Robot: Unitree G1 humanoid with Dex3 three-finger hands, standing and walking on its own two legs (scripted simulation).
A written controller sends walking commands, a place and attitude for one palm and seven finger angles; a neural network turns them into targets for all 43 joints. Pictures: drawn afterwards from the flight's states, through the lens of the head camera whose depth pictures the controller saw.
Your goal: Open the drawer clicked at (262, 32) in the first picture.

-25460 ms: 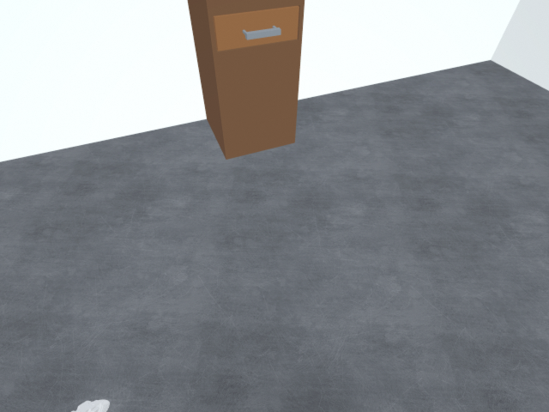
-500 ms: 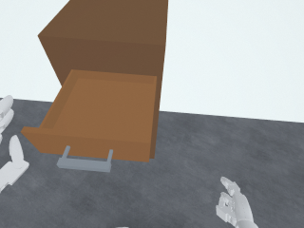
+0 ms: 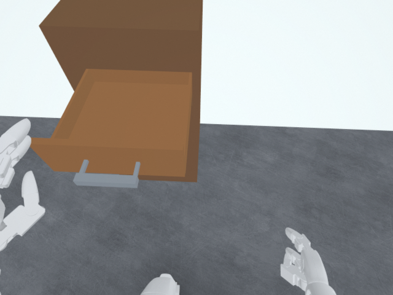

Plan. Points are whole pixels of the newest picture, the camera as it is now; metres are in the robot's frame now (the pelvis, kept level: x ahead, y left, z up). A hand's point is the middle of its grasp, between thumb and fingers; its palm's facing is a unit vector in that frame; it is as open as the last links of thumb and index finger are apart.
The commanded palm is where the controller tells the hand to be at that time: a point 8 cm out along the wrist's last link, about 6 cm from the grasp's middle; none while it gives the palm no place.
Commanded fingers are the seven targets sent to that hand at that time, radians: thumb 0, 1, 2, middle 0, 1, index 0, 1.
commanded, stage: step back with the hand held close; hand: left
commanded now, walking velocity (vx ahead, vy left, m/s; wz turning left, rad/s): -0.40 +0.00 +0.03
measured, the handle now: (109, 172) +0.40 +0.26 -0.08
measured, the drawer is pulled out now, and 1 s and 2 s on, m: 0.30 0.30 0.30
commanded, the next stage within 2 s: stop stepping back and stand still in 0.16 s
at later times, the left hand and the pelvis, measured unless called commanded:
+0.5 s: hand out of the picture +0.05 +0.20 +0.17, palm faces +0.37 -0.81 -0.46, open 7.4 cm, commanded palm -0.01 +0.25 +0.18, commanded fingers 0.00 0.90 0.90 -0.20 -0.30 -0.20 -0.30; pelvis -0.13 -0.03 +0.00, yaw +1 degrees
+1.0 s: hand out of the picture -0.01 +0.20 +0.16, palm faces +0.41 -0.81 -0.42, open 7.4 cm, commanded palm -0.07 +0.25 +0.18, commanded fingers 0.00 0.90 0.90 -0.20 -0.30 -0.20 -0.30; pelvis -0.19 -0.04 +0.00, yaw +3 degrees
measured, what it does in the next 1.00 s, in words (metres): walks backwards: left foot, then left foot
